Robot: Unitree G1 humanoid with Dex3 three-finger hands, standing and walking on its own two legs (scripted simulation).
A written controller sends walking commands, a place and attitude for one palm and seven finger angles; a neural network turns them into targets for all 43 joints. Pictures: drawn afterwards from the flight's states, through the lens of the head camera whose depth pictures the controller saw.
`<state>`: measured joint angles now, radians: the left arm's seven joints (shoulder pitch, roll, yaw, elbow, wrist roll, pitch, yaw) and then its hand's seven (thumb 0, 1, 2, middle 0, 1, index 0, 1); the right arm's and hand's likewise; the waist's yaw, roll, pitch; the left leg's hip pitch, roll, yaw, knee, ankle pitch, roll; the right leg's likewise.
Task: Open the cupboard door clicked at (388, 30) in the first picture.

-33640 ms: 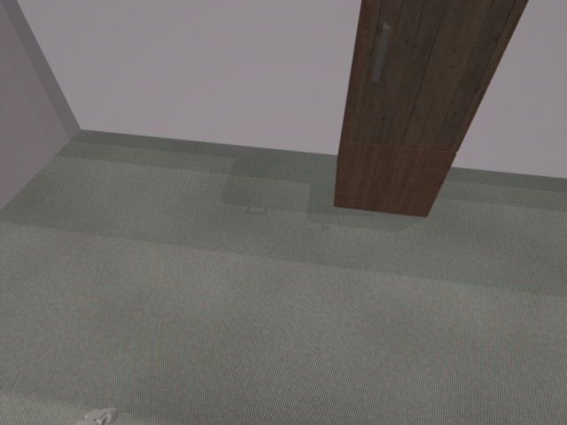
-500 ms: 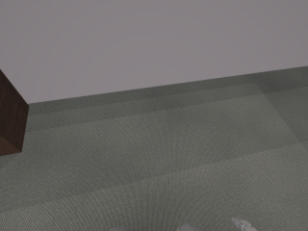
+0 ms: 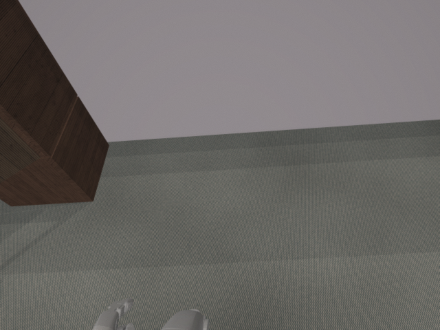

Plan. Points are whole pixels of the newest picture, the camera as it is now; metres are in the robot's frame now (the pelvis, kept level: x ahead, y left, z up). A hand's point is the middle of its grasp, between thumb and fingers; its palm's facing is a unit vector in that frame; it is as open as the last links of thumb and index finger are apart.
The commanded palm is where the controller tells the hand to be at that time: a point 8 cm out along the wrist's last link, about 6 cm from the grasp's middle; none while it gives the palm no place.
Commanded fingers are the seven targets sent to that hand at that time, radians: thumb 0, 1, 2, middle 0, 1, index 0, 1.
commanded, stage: turn to face it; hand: left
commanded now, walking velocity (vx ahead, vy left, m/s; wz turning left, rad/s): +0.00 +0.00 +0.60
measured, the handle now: out of the picture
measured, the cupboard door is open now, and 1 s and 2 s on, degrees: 45 45 45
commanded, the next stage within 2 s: take the last steps up to it in 1.16 s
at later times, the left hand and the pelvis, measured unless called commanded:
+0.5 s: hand out of the picture -0.01 +0.27 -0.18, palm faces +0.36 -0.90 -0.25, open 7.4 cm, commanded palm none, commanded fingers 0.00 0.90 0.90 -0.20 -0.30 -0.20 -0.30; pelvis +0.01 +0.04 +0.00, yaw +19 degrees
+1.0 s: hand out of the picture +0.04 +0.20 -0.14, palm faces +0.55 -0.79 -0.28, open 7.4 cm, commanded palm none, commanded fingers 0.00 0.90 0.90 -0.20 -0.30 -0.20 -0.30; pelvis +0.05 -0.02 +0.00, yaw +36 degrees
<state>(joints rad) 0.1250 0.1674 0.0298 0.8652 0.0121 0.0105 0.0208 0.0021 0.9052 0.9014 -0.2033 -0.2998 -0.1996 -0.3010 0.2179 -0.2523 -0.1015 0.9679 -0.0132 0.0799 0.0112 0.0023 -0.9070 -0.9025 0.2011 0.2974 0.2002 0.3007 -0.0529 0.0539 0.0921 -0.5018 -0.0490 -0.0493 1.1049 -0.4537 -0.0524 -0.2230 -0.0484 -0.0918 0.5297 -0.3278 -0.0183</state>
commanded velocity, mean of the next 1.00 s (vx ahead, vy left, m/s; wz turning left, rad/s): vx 0.00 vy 0.00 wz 0.57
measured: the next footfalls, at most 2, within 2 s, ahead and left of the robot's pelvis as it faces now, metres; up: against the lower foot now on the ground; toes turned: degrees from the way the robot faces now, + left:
left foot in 0.32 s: +0.04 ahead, +0.14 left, +0.00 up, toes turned +19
right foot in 0.86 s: +0.12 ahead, -0.08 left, +0.00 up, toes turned +29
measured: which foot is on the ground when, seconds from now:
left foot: up 0.00-0.30, down 0.32-0.86, up 0.88-1.00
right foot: down 0.00-0.32, up 0.34-0.84, down 0.86-1.00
